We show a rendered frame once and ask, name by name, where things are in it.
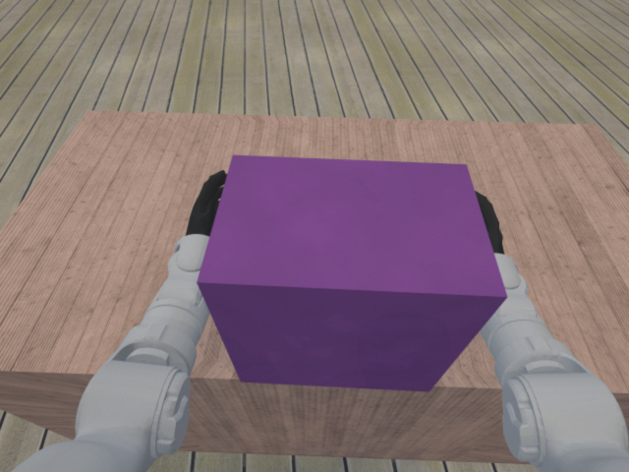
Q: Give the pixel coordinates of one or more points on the left robot forearm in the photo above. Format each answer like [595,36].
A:
[174,322]

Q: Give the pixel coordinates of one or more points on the right robot hand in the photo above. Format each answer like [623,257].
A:
[492,223]

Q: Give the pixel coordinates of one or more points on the pedestal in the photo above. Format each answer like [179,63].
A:
[86,251]

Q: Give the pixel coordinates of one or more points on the right robot forearm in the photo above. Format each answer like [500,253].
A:
[519,340]

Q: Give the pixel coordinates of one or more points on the left robot upper arm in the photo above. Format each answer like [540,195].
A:
[133,414]

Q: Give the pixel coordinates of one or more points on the left robot hand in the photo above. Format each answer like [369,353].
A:
[206,205]

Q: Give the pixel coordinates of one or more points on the carton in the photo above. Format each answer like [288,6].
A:
[348,273]

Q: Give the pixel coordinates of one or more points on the right robot upper arm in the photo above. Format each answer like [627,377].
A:
[564,422]

